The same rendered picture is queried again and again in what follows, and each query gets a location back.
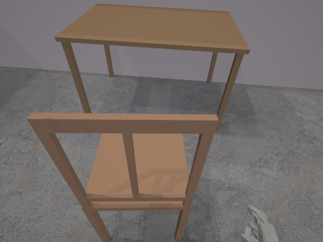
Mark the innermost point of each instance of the table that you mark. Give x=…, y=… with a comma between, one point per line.
x=155, y=27

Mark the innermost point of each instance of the right robot hand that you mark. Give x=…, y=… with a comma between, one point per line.
x=265, y=232

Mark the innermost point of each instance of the chair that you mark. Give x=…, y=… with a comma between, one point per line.
x=140, y=163

